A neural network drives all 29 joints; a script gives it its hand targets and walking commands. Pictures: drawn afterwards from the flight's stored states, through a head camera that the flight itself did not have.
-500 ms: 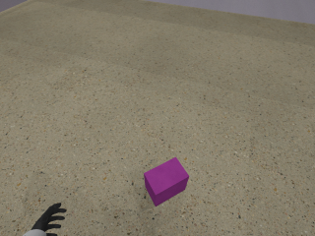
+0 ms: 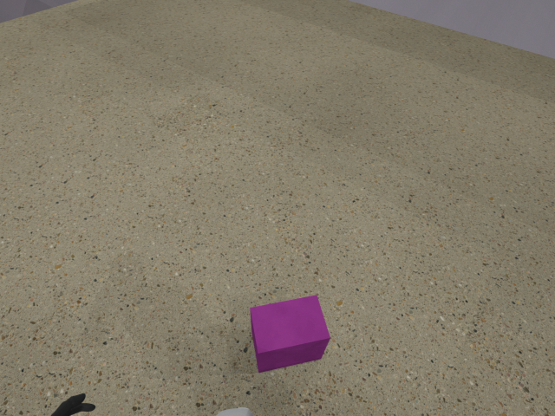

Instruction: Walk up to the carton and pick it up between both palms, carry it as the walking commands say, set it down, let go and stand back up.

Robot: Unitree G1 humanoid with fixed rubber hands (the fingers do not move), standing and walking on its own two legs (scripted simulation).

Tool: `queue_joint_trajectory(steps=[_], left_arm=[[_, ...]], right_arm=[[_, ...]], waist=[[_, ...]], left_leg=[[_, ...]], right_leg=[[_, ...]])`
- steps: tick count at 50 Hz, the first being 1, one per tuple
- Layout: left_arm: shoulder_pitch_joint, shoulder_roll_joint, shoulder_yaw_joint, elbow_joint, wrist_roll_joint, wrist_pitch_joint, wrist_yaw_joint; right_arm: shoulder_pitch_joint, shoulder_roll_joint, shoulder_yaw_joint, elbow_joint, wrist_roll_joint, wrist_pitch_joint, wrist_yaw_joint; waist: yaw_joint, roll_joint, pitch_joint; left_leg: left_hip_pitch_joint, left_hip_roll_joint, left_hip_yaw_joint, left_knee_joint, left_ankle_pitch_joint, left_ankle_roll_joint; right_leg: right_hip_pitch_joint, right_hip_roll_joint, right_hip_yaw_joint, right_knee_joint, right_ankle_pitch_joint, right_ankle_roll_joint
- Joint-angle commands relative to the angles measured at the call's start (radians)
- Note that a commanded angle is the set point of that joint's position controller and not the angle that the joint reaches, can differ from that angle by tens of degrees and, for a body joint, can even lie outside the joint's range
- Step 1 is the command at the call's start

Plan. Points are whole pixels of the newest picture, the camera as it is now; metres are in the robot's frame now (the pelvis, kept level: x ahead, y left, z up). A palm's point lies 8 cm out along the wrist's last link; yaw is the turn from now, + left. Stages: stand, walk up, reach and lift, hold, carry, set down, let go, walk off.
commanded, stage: walk up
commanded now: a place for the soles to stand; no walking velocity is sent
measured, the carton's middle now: (287, 334) +0.46 +0.00 -0.64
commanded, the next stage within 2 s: reach and lift in 1.72 s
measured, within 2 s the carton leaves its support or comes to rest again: neither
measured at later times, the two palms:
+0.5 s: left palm out of the picture +0.10 +0.26 -0.07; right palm out of the picture +0.22 -0.42 -0.10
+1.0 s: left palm out of the picture +0.08 +0.25 -0.07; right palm (533, 345) +0.27 -0.37 -0.07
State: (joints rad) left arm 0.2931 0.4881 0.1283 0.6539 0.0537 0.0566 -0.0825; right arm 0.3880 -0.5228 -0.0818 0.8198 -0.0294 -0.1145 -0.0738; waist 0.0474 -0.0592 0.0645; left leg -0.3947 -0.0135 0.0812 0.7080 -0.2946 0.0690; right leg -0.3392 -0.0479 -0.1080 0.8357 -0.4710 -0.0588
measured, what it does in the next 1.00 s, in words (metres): steps to the right, turning left: right foot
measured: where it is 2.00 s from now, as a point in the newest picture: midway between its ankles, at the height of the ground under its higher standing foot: outside the picture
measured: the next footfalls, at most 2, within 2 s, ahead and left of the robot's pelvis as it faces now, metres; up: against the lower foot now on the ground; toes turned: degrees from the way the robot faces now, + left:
right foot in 0.24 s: +0.16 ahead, -0.22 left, +0.00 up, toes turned +14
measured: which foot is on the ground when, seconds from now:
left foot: down 0.00-1.00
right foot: up 0.00-0.22, down 0.24-1.00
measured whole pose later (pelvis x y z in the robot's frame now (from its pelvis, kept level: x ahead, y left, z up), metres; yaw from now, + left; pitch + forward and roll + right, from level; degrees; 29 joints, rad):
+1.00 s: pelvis +0.06 -0.10 +0.02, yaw +17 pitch -1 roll +0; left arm 0.09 0.44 0.02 0.95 0.00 -0.04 0.00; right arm 0.09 -0.45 -0.02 0.96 -0.01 -0.02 0.02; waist 0.01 0.01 0.05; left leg -0.30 -0.02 -0.05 0.62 -0.30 0.01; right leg -0.29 -0.10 -0.12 0.60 -0.28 0.03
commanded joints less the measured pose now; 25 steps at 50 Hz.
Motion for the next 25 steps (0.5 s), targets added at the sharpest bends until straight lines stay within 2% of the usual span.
queue_joint_trajectory(steps=[1, 2, 3, 5, 6, 7, 8, 9, 10, 11, 12, 13, 14, 15, 16, 17, 18, 19, 20, 21, 22, 23, 24, 25], left_arm=[[-0.081, 0.174, 0.026, -0.096, -0.009, -0.002, 0.020], [-0.058, 0.186, 0.032, -0.083, -0.013, -0.004, 0.020], [-0.028, 0.182, 0.037, -0.065, -0.006, -0.007, 0.024], [0.039, 0.157, 0.032, -0.017, -0.009, -0.016, 0.024], [0.039, 0.137, 0.029, -0.008, -0.017, -0.022, 0.025], [0.033, 0.121, 0.024, -0.001, -0.026, -0.030, 0.027], [0.027, 0.116, 0.022, 0.009, -0.034, -0.037, 0.033], [0.033, 0.110, 0.021, 0.023, -0.038, -0.043, 0.041], [0.041, 0.119, 0.023, 0.035, -0.036, -0.051, 0.050], [0.045, 0.134, 0.023, 0.040, -0.031, -0.061, 0.058], [0.045, 0.176, 0.026, 0.031, -0.023, -0.073, 0.065], [-0.004, 0.264, 0.032, 0.004, -0.031, -0.083, 0.069], [-0.039, 0.292, 0.040, 0.009, -0.037, -0.086, 0.065], [-0.066, 0.274, 0.035, 0.019, -0.038, -0.088, 0.069], [-0.087, 0.252, 0.028, 0.025, -0.037, -0.087, 0.074], [-0.090, 0.245, 0.023, 0.032, -0.033, -0.086, 0.076], [-0.086, 0.242, 0.020, 0.036, -0.029, -0.085, 0.077], [-0.079, 0.239, 0.016, 0.040, -0.029, -0.084, 0.076], [-0.088, 0.236, 0.012, 0.042, -0.032, -0.083, 0.075], [-0.106, 0.230, 0.004, 0.040, -0.038, -0.082, 0.074], [-0.104, 0.207, -0.007, 0.042, -0.045, -0.081, 0.074], [-0.094, 0.175, -0.020, 0.043, -0.049, -0.083, 0.076], [-0.126, 0.139, -0.035, 0.037, -0.059, -0.084, 0.081], [-0.156, 0.137, -0.036, 0.049, -0.062, -0.082, 0.089]], right_arm=[[0.138, -0.291, -0.081, -0.062, 0.022, -0.008, -0.027], [0.101, -0.265, -0.072, -0.069, 0.024, -0.005, -0.026], [0.071, -0.243, -0.063, -0.072, 0.018, -0.004, -0.021], [0.013, -0.213, -0.044, -0.090, 0.009, 0.002, -0.005], [0.004, -0.210, -0.038, -0.097, 0.005, 0.006, 0.004], [-0.006, -0.208, -0.035, -0.104, 0.002, 0.011, 0.012], [-0.022, -0.210, -0.035, -0.116, 0.001, 0.020, 0.020], [-0.044, -0.213, -0.038, -0.127, 0.004, 0.030, 0.026], [-0.060, -0.202, -0.034, -0.139, 0.006, 0.041, 0.030], [-0.047, -0.175, -0.026, -0.143, 0.008, 0.052, 0.031], [-0.020, -0.127, -0.014, -0.152, 0.015, 0.060, 0.032], [-0.029, -0.101, -0.010, -0.157, 0.026, 0.066, 0.024], [-0.060, -0.156, -0.023, -0.147, 0.031, 0.075, 0.018], [-0.049, -0.164, -0.024, -0.126, 0.031, 0.074, 0.022], [-0.034, -0.158, -0.022, -0.108, 0.028, 0.072, 0.027], [-0.021, -0.151, -0.020, -0.092, 0.024, 0.070, 0.034], [-0.018, -0.151, -0.021, -0.076, 0.020, 0.068, 0.043], [-0.025, -0.139, -0.019, -0.067, 0.016, 0.069, 0.051], [-0.029, -0.123, -0.016, -0.061, 0.016, 0.069, 0.056], [-0.018, -0.115, -0.016, -0.052, 0.012, 0.068, 0.058], [-0.023, -0.122, -0.019, -0.048, 0.003, 0.064, 0.058], [-0.040, -0.151, -0.027, -0.055, -0.004, 0.060, 0.058], [-0.102, -0.192, -0.028, -0.074, 0.000, 0.059, 0.062], [-0.130, -0.190, -0.026, -0.078, 0.007, 0.061, 0.063]], waist=[[-0.099, 0.074, -0.014], [-0.072, 0.068, 0.003], [-0.061, 0.088, -0.003], [-0.043, 0.175, -0.011], [-0.042, 0.212, -0.002], [-0.044, 0.244, -0.005], [-0.044, 0.273, -0.012], [-0.034, 0.271, -0.021], [-0.022, 0.245, -0.029], [-0.016, 0.181, -0.032], [-0.019, 0.024, -0.038], [-0.022, -0.133, -0.073], [-0.015, -0.095, -0.064], [-0.028, -0.082, -0.040], [-0.038, -0.103, -0.019], [-0.034, -0.156, -0.016], [-0.026, -0.179, -0.025], [-0.024, -0.177, -0.042], [-0.034, -0.170, -0.062], [-0.056, -0.161, -0.083], [-0.068, -0.137, -0.090], [-0.068, -0.053, -0.105], [-0.049, 0.123, -0.090], [-0.048, 0.138, -0.094]], left_leg=[[0.321, 0.456, -0.809, -0.422, -0.394, 0.211], [0.263, 0.405, -0.698, -0.374, -0.285, 0.201], [0.220, 0.353, -0.591, -0.338, -0.198, 0.180], [0.076, 0.249, -0.374, -0.257, 0.050, 0.141], [0.004, 0.220, -0.300, -0.215, 0.151, 0.130], [-0.049, 0.193, -0.251, -0.180, 0.208, 0.119], [-0.084, 0.177, -0.238, -0.151, 0.234, 0.116], [-0.113, 0.162, -0.236, -0.108, 0.221, 0.106], [-0.144, 0.140, -0.234, -0.052, 0.184, 0.086], [-0.155, 0.115, -0.224, 0.022, 0.145, 0.061], [-0.177, 0.051, -0.194, 0.174, 0.089, 0.024], [-0.211, -0.044, -0.123, 0.351, -0.206, -0.025], [-0.170, -0.024, -0.196, 0.472, -0.303, -0.036], [-0.179, 0.007, -0.200, 0.469, -0.281, -0.039], [-0.177, 0.028, -0.169, 0.413, -0.270, -0.040], [-0.177, 0.031, -0.140, 0.340, -0.267, -0.038], [-0.156, 0.020, -0.111, 0.285, -0.269, -0.037], [-0.121, 0.005, -0.085, 0.230, -0.252, -0.032], [-0.068, -0.006, -0.063, 0.148, -0.203, -0.025], [0.014, -0.017, -0.044, 0.040, -0.138, -0.016], [0.078, -0.026, -0.058, -0.036, -0.089, -0.007], [0.131, 0.037, -0.178, -0.061, 0.002, 0.013], [0.083, 0.148, -0.400, -0.108, 0.089, 0.070], [0.043, 0.198, -0.462, -0.135, 0.149, 0.126]], right_leg=[[-0.483, -0.064, 0.212, 0.297, -0.050, 0.054], [-0.453, -0.081, 0.204, 0.312, -0.001, 0.058], [-0.416, -0.090, 0.201, 0.298, 0.015, 0.061], [-0.257, -0.065, 0.154, 0.212, 0.058, 0.062], [-0.174, -0.054, 0.127, 0.137, 0.057, 0.056], [-0.094, -0.033, 0.091, 0.073, 0.070, 0.049], [-0.038, 0.000, 0.047, 0.036, 0.085, 0.046], [0.015, 0.024, 0.016, -0.022, 0.131, 0.042], [0.065, 0.040, 0.005, -0.083, 0.168, 0.032], [0.083, 0.031, 0.039, -0.148, 0.158, 0.018], [0.060, -0.106, 0.254, -0.272, 0.138, -0.015], [-0.009, -0.369, 0.597, -0.437, 0.059, -0.136], [-0.071, -0.406, 0.650, -0.460, 0.047, -0.211], [-0.069, -0.373, 0.577, -0.419, 0.066, -0.213], [-0.066, -0.325, 0.486, -0.386, 0.049, -0.184], [-0.043, -0.289, 0.431, -0.365, 0.041, -0.161], [-0.023, -0.271, 0.392, -0.343, 0.088, -0.154], [-0.007, -0.264, 0.364, -0.315, 0.158, -0.152], [-0.006, -0.255, 0.324, -0.283, 0.221, -0.142], [-0.032, -0.241, 0.276, -0.241, 0.249, -0.118], [-0.067, -0.224, 0.237, -0.195, 0.267, -0.083], [-0.130, -0.202, 0.196, -0.131, 0.259, -0.037], [-0.169, -0.104, 0.109, -0.044, 0.139, 0.026], [-0.109, -0.040, 0.080, -0.002, 0.075, 0.040]])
